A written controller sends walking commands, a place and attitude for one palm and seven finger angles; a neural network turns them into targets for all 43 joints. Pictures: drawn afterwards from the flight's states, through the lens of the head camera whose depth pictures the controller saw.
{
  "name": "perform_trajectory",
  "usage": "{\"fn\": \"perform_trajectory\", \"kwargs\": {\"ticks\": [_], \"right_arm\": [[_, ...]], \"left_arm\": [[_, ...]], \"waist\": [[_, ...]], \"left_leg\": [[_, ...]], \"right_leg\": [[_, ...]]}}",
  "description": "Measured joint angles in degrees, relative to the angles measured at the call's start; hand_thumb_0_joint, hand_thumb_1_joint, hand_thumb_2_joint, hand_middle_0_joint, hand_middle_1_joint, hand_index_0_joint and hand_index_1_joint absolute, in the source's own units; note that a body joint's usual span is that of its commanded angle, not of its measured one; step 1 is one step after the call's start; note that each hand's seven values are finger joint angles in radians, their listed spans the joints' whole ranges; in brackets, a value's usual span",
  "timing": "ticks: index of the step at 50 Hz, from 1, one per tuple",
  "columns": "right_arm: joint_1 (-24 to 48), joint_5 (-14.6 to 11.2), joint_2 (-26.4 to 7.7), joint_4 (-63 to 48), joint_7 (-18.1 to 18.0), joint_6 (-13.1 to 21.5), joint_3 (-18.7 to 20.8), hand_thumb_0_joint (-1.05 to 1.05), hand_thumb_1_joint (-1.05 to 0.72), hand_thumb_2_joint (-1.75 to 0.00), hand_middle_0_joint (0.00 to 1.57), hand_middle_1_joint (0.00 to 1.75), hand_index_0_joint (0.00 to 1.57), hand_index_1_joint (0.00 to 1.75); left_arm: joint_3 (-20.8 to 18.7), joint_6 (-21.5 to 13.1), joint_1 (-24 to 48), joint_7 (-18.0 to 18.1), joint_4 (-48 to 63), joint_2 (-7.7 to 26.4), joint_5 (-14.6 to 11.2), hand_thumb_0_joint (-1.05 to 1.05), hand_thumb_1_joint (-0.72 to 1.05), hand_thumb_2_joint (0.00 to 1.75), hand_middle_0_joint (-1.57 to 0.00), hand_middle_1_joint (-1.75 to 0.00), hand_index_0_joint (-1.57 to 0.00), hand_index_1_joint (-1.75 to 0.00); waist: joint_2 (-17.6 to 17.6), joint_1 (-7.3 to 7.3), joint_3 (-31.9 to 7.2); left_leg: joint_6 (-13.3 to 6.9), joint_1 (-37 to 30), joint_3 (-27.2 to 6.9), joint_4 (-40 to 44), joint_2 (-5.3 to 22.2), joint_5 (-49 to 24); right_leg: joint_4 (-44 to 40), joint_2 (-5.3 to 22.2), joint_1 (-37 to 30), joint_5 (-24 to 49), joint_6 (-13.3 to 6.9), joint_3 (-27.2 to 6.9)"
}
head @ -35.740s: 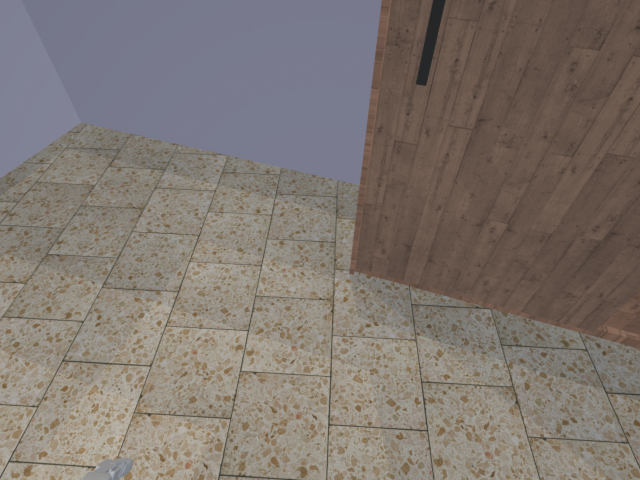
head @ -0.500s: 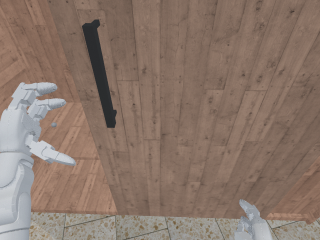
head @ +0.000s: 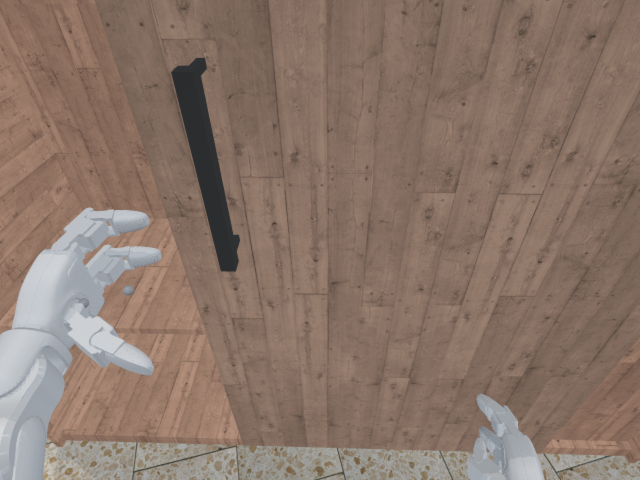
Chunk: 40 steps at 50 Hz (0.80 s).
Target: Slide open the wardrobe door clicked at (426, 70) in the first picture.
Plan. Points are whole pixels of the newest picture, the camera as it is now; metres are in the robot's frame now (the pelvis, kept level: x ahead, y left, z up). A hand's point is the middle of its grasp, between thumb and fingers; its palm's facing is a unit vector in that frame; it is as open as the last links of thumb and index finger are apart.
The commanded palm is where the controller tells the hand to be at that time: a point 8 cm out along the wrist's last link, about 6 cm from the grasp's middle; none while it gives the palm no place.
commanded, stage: draw the hand back to the body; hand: left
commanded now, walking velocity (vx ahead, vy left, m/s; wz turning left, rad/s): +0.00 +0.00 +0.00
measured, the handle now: (216, 176) +0.41 +0.21 +0.22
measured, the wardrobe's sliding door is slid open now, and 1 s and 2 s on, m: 0.56 0.56 0.56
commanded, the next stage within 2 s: step back with the hand held close in 1.38 s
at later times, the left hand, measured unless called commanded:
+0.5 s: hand (82, 320) +0.18 +0.26 +0.19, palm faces +0.48 -0.84 -0.27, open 13.6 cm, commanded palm +0.14 +0.28 +0.19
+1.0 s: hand (96, 322) +0.20 +0.27 +0.17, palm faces +0.44 -0.83 -0.35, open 8.8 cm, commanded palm +0.16 +0.30 +0.18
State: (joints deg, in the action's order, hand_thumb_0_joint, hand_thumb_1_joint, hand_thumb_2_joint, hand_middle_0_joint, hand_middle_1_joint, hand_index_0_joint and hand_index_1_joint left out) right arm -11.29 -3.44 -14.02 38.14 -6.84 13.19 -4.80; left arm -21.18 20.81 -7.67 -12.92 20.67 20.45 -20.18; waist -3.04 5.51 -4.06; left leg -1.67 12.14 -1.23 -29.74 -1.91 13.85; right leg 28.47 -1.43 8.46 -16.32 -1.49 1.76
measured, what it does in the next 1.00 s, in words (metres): stands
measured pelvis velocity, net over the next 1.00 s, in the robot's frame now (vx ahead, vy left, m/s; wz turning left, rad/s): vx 0.01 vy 0.01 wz -0.02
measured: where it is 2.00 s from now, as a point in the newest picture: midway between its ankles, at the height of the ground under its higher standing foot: outside the picture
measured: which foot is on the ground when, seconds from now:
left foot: down 0.00-1.00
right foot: down 0.00-1.00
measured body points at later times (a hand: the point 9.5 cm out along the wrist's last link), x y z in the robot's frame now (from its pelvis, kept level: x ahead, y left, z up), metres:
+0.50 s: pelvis -0.02 -0.01 +0.00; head -0.06 -0.03 +0.45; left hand +0.15 +0.30 +0.21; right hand +0.19 -0.22 -0.07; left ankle +0.03 +0.10 -0.74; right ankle -0.01 -0.10 -0.74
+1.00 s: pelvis +0.01 +0.01 +0.01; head -0.02 +0.00 +0.46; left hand +0.17 +0.31 +0.19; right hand +0.21 -0.22 -0.06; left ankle +0.03 +0.10 -0.74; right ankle -0.01 -0.10 -0.74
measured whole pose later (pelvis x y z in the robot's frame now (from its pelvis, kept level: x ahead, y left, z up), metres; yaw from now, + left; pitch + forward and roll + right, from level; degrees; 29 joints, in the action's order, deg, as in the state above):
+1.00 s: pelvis +0.01 +0.01 +0.01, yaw -1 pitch -5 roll +0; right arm -10.3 0.7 -13.0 38.3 -4.2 7.7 -0.6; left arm -18.7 -5.2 -26.2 5.1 22.5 20.4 -4.5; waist -1.7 4.8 -0.1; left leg -2.0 5.8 -0.3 -23.2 -1.9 12.2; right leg 21.1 -1.4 2.1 -13.8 -1.0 0.6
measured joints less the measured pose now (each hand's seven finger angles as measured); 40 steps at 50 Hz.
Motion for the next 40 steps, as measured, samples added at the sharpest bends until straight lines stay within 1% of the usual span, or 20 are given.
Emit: {"fn": "perform_trajectory", "kwargs": {"ticks": [2, 4, 6, 9, 13, 16, 17, 18, 20, 22, 25, 29, 33, 36, 40], "right_arm": [[0.49, 0.15, -0.05, -0.36, 0.38, 0.15, 0.02, 0.02, -0.9, -0.9, 0.2, 0.3, 0.21, 0.3], [0.98, 0.24, 0.05, -0.6, 0.88, 0.06, 0.09, 0.01, -0.9, -0.9, 0.2, 0.3, 0.2, 0.3], [1.46, 0.17, 0.15, -0.81, 1.32, -0.33, 0.15, 0.01, -0.9, -0.9, 0.2, 0.3, 0.2, 0.3], [2.05, -0.06, 0.03, -1.18, 1.6, -1.07, 0.17, 0.01, -0.9, -0.9, 0.2, 0.3, 0.2, 0.3], [2.44, -0.2, -0.11, -1.58, 1.22, -1.63, 0.04, 0.01, -0.9, -0.9, 0.2, 0.3, 0.2, 0.3], [2.3, -0.08, 0.03, -1.62, 0.69, -1.4, -0.22, 0.01, -0.9, -0.9, 0.2, 0.3, 0.2, 0.3], [2.25, 0.65, 0.18, -1.53, 0.74, -1.21, -0.14, 0.01, -0.9, -0.9, 0.2, 0.3, 0.2, 0.3], [2.31, 1.48, 0.36, -1.32, 0.9, -0.97, -0.08, 0.01, -0.9, -0.9, 0.2, 0.3, 0.2, 0.3], [2.38, 2.5, 0.74, -1.0, 1.43, -0.93, 0.06, 0.01, -0.9, -0.9, 0.2, 0.3, 0.2, 0.3], [2.18, 3.02, 1.03, -0.74, 1.76, -1.48, 0.39, 0.01, -0.9, -0.9, 0.2, 0.3, 0.21, 0.3], [1.14, 3.41, 1.08, 0.12, 2.05, -2.3, 1.06, 0.01, -0.9, -0.9, 0.2, 0.3, 0.21, 0.3], [-0.84, 3.78, 0.83, 1.96, 1.95, -3.08, 2.0, 0.01, -0.9, -0.9, 0.2, 0.3, 0.21, 0.3], [-2.07, 4.09, 0.85, 3.55, 1.73, -3.5, 2.75, 0.01, -0.9, -0.9, 0.2, 0.3, 0.21, 0.3], [-2.15, 4.14, 0.88, 3.91, 1.72, -3.72, 3.27, 0.02, -0.9, -0.9, 0.2, 0.3, 0.21, 0.3], [-1.36, 4.1, 0.68, 3.23, 1.95, -4.1, 3.9, 0.02, -0.9, -0.9, 0.2, 0.3, 0.2, 0.3]], "left_arm": [[-0.44, 0.87, -1.52, -0.33, 2.44, 0.08, -1.19, -0.01, -0.56, 0.2, -0.25, -1.15, -0.26, -1.15], [-1.27, 0.59, -2.6, -0.26, 3.98, 0.07, -2.07, -0.01, -0.56, 0.2, -0.25, -1.15, -0.26, -1.15], [-2.22, 0.39, -3.17, 0.14, 4.56, -0.14, -2.43, -0.01, -0.56, 0.2, -0.26, -1.15, -0.26, -1.15], [-2.79, 1.37, -3.26, 0.82, 4.17, -0.86, -1.98, -0.01, -0.56, 0.2, -0.26, -1.15, -0.26, -1.15], [-1.72, 3.13, -3.53, 1.15, 3.47, -1.45, -0.48, -0.01, -0.55, 0.2, -0.25, -1.14, -0.26, -1.14], [-0.81, 2.64, -3.79, 1.18, 3.85, -1.17, 0.14, -0.01, -0.52, 0.21, -0.25, -1.13, -0.25, -1.13], [0.05, 0.77, -4.11, 2.88, 4.27, -0.59, 2.15, -0.01, -0.51, 0.22, -0.25, -1.12, -0.25, -1.12], [0.78, -2.4, -4.66, 5.52, 4.36, 0.11, 4.33, -0.01, -0.49, 0.23, -0.25, -1.11, -0.25, -1.11], [0.88, -8.52, -5.82, 10.31, 3.76, 1.03, 7.53, -0.01, -0.45, 0.25, -0.25, -1.08, -0.25, -1.08], [0.36, -13.28, -6.79, 13.7, 2.7, 1.23, 9.72, -0.01, -0.39, 0.28, -0.25, -1.05, -0.25, -1.05], [0.34, -18.38, -8.78, 16.69, 1.32, 0.65, 11.67, -0.01, -0.3, 0.32, -0.25, -1.0, -0.25, -1.0], [2.09, -22.41, -12.03, 18.45, 0.59, -0.52, 13.35, -0.01, -0.17, 0.38, -0.24, -0.92, -0.24, -0.92], [2.96, -25.06, -14.69, 18.93, 0.88, -0.36, 14.48, 0.0, -0.03, 0.45, -0.24, -0.84, -0.24, -0.84], [2.46, -26.42, -15.86, 18.93, 1.02, 0.29, 15.04, 0.0, 0.07, 0.5, -0.24, -0.78, -0.24, -0.78], [1.75, -27.23, -16.78, 18.76, 0.93, 0.52, 15.32, 0.0, 0.22, 0.57, -0.23, -0.69, -0.24, -0.69]], "waist": [[-0.06, -0.08, -0.59], [0.11, 0.0, -1.2], [0.34, 0.2, -1.56], [0.47, 0.65, -1.41], [0.59, 1.04, -0.47], [0.75, 1.07, 0.33], [0.76, 0.9, 0.64], [0.71, 0.55, 0.98], [0.64, -0.19, 1.8], [0.51, -0.56, 3.02], [0.09, -0.67, 4.4], [-0.38, -0.67, 5.0], [-0.09, -0.95, 4.76], [0.24, -1.2, 4.58], [0.3, -1.42, 4.4]], "left_leg": [[-0.05, -0.41, 0.06, 0.14, -0.12, 0.12], [-0.01, -0.65, 0.07, 0.14, -0.17, 0.24], [0.08, -0.8, -0.01, 0.04, -0.17, 0.31], [0.22, -0.85, -0.33, -0.24, -0.15, 0.25], [0.36, -0.67, -0.87, -0.41, -0.08, -0.22], [0.57, -0.63, -1.18, -0.39, 0.09, -0.63], [0.67, -0.64, -1.34, -0.36, 0.21, -0.76], [0.79, -0.57, -1.51, -0.34, 0.36, -0.9], [1.01, -0.35, -1.74, -0.13, 0.65, -1.25], [1.13, -0.44, -1.73, 0.3, 0.92, -1.65], [1.09, -0.84, -1.5, 1.2, 1.15, -2.17], [0.87, -1.94, -1.08, 2.71, 1.05, -2.59], [0.63, -3.28, -0.65, 4.07, 0.86, -2.63], [0.49, -4.27, -0.25, 4.78, 0.8, -2.42], [0.22, -5.36, 0.39, 5.52, 0.63, -2.13]], "right_leg": [[-0.02, 0.12, -0.35, -0.18, 0.08, -0.06], [0.11, 0.17, -0.53, -0.38, 0.08, -0.07], [0.3, 0.17, -0.67, -0.52, 0.01, 0.01], [0.54, 0.13, -0.84, -0.56, -0.11, 0.35], [0.64, 0.03, -0.84, -0.24, -0.32, 0.92], [0.58, -0.15, -0.87, 0.11, -0.56, 1.23], [0.35, -0.28, -1.01, 0.29, -0.65, 1.37], [0.01, -0.45, -1.11, 0.54, -0.75, 1.53], [-0.66, -0.76, -1.11, 1.13, -0.95, 1.74], [-1.32, -1.03, -1.25, 1.73, -1.07, 1.71], [-2.46, -1.24, -1.65, 2.5, -1.06, 1.43], [-3.91, -1.11, -2.62, 3.0, -0.85, 0.97], [-5.08, -0.89, -3.77, 3.05, -0.64, 0.5], [-5.78, -0.8, -4.65, 2.98, -0.5, 0.06], [-6.37, -0.59, -5.49, 2.84, -0.21, -0.6]]}}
